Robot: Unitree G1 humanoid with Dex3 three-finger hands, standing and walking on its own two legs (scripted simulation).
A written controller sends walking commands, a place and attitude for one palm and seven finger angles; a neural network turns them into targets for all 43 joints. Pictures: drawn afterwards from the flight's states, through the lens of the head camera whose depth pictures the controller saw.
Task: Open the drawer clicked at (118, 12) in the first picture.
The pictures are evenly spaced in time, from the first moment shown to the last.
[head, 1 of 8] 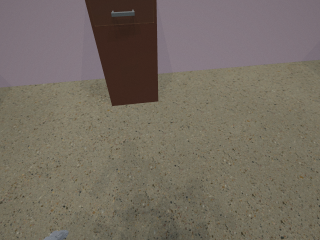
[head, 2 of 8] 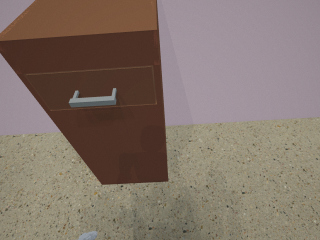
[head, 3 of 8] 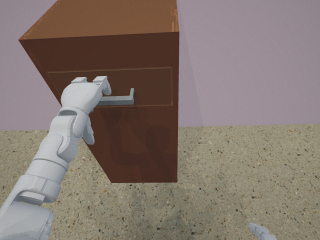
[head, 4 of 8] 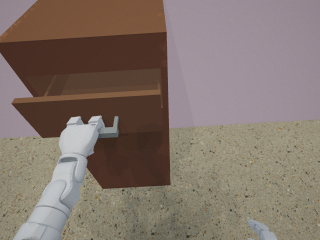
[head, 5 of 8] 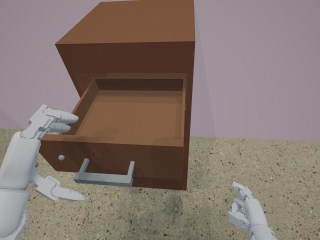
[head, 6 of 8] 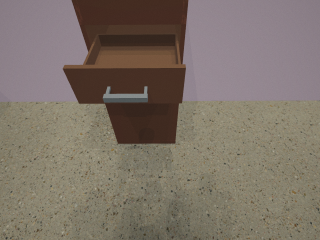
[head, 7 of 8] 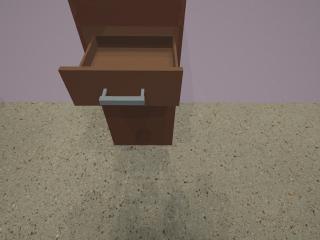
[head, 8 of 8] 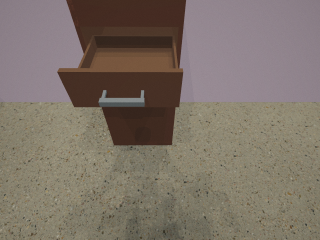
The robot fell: no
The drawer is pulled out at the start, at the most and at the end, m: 0.00 0.30 0.29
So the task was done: yes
